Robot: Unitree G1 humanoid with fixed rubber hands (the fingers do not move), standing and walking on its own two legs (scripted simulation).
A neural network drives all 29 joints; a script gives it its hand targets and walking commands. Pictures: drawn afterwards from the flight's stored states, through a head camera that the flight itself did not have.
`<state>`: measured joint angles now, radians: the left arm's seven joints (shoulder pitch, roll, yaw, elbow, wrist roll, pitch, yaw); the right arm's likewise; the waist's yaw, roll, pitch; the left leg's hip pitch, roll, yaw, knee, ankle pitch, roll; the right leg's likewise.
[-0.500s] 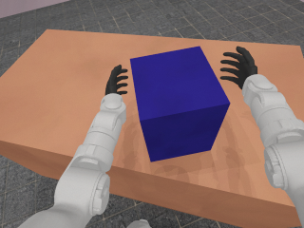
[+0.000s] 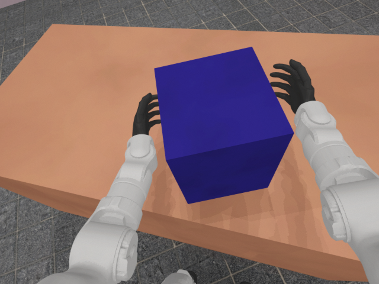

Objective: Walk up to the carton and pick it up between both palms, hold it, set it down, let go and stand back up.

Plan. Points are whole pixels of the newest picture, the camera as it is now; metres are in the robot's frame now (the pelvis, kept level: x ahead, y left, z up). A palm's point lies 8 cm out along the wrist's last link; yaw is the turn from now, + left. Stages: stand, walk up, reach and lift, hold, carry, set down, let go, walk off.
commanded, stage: reach and lift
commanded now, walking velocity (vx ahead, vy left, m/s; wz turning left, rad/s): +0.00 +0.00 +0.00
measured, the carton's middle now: (216, 133) +0.43 +0.06 +0.01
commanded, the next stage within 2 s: none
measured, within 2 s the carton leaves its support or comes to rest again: leaves its support in 1.82 s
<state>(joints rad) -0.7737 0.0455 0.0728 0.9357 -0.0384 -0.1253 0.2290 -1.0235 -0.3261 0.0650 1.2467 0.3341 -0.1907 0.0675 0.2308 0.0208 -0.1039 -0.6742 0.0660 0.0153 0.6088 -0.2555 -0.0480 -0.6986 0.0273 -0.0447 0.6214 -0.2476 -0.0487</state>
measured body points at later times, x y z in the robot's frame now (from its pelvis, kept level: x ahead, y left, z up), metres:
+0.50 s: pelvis +0.00 +0.00 +0.00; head +0.10 -0.02 +0.44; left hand +0.40 +0.21 +0.05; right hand +0.51 -0.07 +0.07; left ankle +0.01 +0.15 -0.72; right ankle +0.02 -0.09 -0.72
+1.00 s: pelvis +0.00 +0.00 +0.00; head +0.09 -0.02 +0.44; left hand +0.39 +0.21 +0.05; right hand +0.50 -0.07 +0.07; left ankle +0.01 +0.15 -0.72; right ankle +0.02 -0.09 -0.72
